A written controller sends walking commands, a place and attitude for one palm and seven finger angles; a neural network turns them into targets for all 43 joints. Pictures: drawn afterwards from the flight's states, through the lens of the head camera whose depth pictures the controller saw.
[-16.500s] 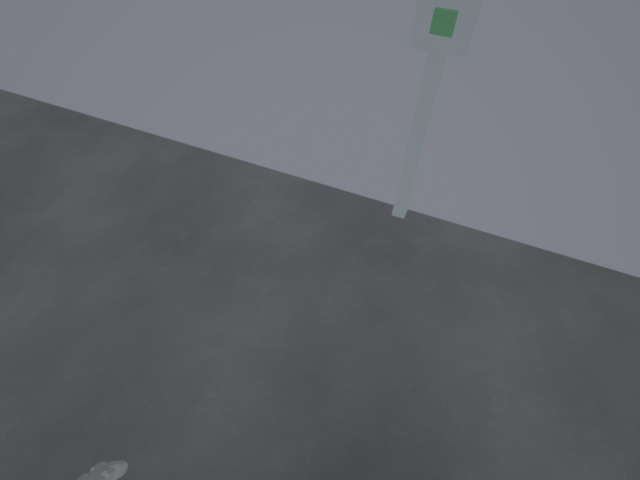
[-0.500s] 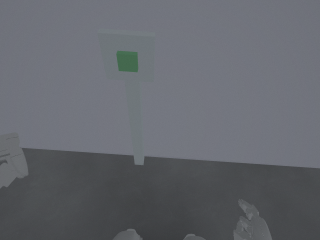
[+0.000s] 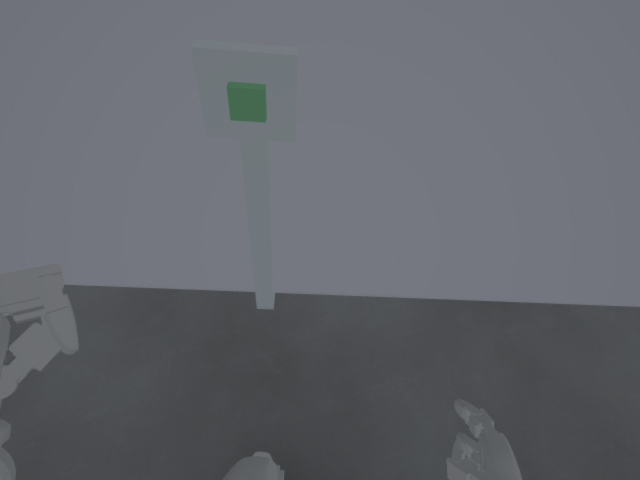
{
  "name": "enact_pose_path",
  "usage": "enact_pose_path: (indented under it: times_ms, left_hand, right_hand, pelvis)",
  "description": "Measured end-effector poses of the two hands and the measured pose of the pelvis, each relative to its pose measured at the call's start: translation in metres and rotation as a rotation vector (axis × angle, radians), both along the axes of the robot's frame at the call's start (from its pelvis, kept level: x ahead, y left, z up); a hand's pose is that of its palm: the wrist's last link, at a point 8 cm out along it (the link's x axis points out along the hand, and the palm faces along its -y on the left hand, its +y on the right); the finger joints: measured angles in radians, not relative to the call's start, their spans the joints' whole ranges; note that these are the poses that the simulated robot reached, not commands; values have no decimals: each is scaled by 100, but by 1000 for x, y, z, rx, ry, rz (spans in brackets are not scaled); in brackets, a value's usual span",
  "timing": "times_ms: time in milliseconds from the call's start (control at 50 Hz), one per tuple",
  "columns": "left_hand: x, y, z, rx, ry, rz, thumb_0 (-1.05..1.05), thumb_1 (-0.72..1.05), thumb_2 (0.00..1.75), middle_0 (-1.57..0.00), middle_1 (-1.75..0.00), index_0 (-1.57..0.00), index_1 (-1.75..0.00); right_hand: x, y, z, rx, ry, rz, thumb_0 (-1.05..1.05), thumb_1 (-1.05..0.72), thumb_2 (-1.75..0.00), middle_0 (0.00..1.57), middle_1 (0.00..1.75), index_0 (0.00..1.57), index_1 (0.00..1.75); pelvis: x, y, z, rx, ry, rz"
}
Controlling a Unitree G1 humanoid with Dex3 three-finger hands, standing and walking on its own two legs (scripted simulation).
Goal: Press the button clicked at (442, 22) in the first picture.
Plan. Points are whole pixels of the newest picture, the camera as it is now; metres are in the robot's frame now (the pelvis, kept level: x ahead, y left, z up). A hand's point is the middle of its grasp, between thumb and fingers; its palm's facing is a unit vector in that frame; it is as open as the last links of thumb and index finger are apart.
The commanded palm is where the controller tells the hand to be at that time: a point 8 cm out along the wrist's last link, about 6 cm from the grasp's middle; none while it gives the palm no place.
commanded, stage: stop stepping back and stand still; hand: left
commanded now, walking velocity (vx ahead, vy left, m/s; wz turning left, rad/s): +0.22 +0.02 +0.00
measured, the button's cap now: (247, 101) +0.71 +0.22 +0.08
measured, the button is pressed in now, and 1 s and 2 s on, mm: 0 0 0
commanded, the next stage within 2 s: let the arm hang, fingers relaxed in 1.54 s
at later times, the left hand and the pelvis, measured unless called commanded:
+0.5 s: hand out of the picture +0.09 +0.25 +0.17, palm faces +0.42 -0.84 -0.34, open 3.1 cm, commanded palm +0.04 +0.29 +0.19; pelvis -0.09 +0.01 +0.00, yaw -1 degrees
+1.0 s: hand out of the picture +0.09 +0.25 +0.17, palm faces +0.40 -0.82 -0.41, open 3.1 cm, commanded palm +0.03 +0.30 +0.19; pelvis -0.10 +0.01 +0.00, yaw +1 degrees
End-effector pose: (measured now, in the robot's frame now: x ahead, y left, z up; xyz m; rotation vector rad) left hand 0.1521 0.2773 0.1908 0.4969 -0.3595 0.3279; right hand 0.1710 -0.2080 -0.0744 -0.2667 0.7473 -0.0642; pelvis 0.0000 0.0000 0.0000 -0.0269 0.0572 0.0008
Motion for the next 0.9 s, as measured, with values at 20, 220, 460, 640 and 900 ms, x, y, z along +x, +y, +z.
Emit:
enact_pose_path:
  times_ms: [20, 220, 460, 640, 900]
  left_hand:
    - [1, 1, -1, -3, 8, -12, 1, 89, 90, -131, -150, -131, -150]
    - [-31, 1, 5, 20, 77, -111, 2, 89, 90, -131, -150, -131, -150]
    - [-100, 12, -1, -38, 41, 43, 1, 89, 90, -131, -150, -131, -150]
    - [-98, 12, 0, -11, 15, 9, 2, 89, 90, -131, -150, -131, -150]
    - [-112, 8, -8, -17, 105, 72, 1, 89, 90, -131, -150, -131, -150]
  right_hand:
    - [-6, -1, 3, -10, 4, -17, 1, -90, -90, 21, 30, 20, 30]
    - [-71, -15, 38, -36, -114, -110, 1, -90, -90, 21, 30, 20, 30]
    - [-142, -37, 11, -73, 7, -145, 1, -90, -90, 21, 30, 20, 30]
    - [-164, -13, 5, -10, -48, -159, 1, -90, -90, 20, 30, 20, 30]
    - [-150, -20, -11, 8, 46, -102, 1, -90, -90, 21, 30, 20, 30]
  pelvis:
    - [-2, 2, 2, 5, 0, -2]
    - [-49, 8, 11, -17, -49, -30]
    - [-91, 8, 7, 22, -61, -29]
    - [-108, 12, 2, 26, -78, 0]
    - [-101, 6, 4, 28, -67, 7]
